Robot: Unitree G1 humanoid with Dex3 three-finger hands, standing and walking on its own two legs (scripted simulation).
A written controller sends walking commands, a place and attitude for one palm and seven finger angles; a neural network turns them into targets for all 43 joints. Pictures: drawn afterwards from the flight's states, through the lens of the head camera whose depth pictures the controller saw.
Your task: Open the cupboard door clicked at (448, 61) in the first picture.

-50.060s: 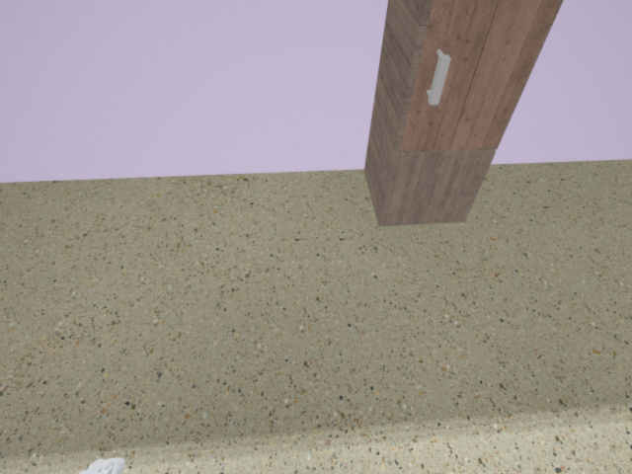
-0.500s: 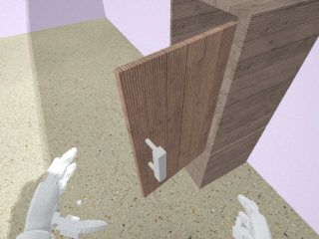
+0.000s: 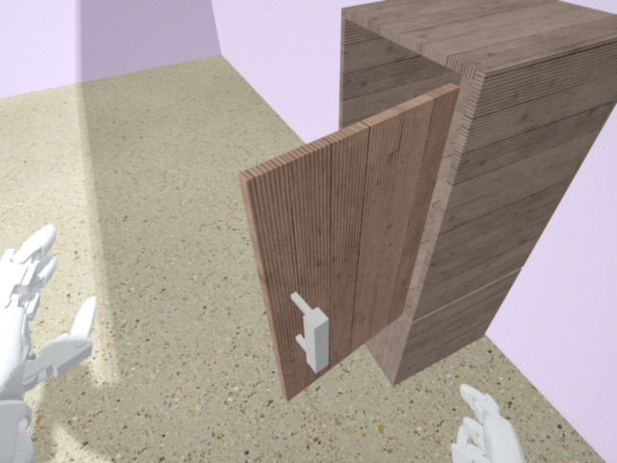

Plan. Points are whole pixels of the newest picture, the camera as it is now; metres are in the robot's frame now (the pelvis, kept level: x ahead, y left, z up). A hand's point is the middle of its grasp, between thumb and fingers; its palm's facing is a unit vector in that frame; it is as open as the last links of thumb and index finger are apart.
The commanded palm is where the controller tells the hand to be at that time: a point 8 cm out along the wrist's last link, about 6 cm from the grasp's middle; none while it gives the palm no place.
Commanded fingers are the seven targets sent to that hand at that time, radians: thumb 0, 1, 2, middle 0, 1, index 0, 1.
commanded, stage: draw the hand back to the body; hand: left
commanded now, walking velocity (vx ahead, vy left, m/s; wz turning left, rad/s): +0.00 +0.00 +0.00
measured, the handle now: (307, 331) +0.34 +0.06 -0.06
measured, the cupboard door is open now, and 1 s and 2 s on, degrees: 100 100 100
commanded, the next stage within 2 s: step back with the hand held close in 0.38 s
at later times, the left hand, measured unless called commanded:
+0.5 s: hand (81, 335) +0.18 +0.25 +0.16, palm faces +0.45 -0.80 -0.40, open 7.4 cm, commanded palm +0.14 +0.29 +0.18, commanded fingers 0.00 0.90 0.90 -0.20 -0.30 -0.20 -0.30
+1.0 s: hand (40, 374) +0.14 +0.27 +0.15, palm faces +0.36 -0.78 -0.51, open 7.4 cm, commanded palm +0.09 +0.31 +0.18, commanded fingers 0.00 0.90 0.90 -0.20 -0.30 -0.20 -0.30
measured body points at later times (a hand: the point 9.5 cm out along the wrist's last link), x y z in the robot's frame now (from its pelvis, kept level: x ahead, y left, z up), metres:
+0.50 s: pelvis -0.01 -0.01 +0.00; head -0.02 -0.03 +0.45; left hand +0.15 +0.29 +0.18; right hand +0.18 -0.23 -0.08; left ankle -0.02 +0.10 -0.74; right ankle -0.02 -0.12 -0.74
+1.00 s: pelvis -0.06 +0.01 +0.00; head -0.04 +0.01 +0.45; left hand +0.12 +0.31 +0.18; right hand +0.12 -0.23 -0.08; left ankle -0.02 +0.10 -0.74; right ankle -0.02 -0.12 -0.74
